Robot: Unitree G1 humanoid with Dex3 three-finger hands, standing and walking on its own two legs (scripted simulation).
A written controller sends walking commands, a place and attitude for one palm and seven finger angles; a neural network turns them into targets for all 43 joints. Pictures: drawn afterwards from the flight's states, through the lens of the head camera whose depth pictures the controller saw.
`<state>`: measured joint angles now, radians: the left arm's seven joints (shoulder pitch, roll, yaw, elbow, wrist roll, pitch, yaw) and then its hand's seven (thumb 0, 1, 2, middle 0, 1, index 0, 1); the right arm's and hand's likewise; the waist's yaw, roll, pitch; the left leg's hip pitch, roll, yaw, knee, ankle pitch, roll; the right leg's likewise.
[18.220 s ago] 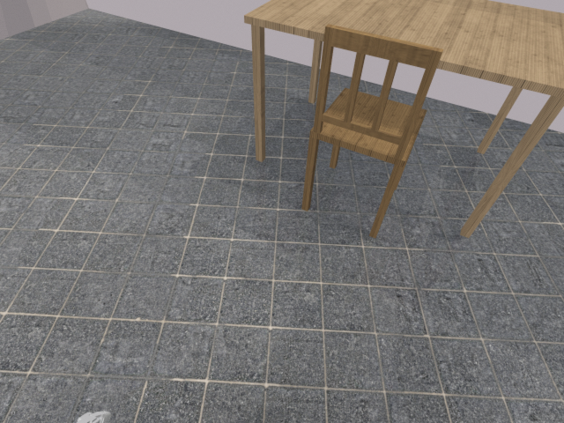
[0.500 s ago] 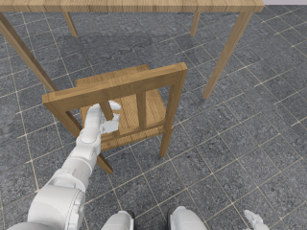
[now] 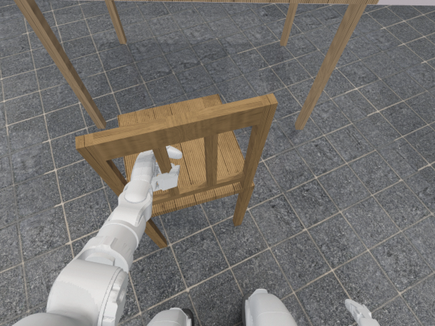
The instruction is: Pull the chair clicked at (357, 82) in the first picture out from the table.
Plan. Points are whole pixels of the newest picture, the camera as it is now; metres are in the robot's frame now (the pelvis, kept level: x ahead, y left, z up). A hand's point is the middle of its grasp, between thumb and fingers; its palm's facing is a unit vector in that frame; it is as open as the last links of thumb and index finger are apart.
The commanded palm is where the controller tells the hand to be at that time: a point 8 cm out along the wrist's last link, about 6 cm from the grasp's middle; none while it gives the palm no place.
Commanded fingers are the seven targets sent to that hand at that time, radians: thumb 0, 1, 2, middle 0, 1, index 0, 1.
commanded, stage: step backward, pulling the chair out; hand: left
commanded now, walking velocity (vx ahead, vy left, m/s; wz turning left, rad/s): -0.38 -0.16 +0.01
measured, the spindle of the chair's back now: (167, 172) +0.43 +0.12 -0.10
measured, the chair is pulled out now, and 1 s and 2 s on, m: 0.39 0.62 0.63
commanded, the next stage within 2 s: stop walking, hand still on the chair in 0.46 s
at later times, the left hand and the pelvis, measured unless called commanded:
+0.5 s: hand (163, 229) +0.28 +0.11 -0.05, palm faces -0.05 -0.99 -0.16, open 5.5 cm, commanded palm +0.29 +0.16 -0.05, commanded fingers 0.00 0.90 0.90 -0.50 -1.45 -0.50 -1.45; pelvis -0.10 +0.00 +0.00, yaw -1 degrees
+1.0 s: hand (160, 296) +0.17 +0.10 -0.05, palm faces -0.04 -0.98 -0.18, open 5.4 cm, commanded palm +0.15 +0.15 -0.04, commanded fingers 0.00 0.90 0.90 -0.50 -1.45 -0.50 -1.45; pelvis -0.13 -0.01 +0.00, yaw -1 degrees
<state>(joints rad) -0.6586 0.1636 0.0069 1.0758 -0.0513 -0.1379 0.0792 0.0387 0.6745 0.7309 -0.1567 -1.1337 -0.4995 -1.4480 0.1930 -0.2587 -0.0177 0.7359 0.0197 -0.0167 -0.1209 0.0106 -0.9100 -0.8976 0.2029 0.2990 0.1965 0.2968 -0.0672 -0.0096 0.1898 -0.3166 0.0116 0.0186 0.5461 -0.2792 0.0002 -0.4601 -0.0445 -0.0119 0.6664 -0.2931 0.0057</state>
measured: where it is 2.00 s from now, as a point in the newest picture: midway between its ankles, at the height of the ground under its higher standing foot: outside the picture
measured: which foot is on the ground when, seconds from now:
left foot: down 0.00-0.12, up 0.14-0.32, down 0.34-1.00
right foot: up 0.00-0.06, down 0.08-0.38, up 0.40-0.52, down 0.54-1.00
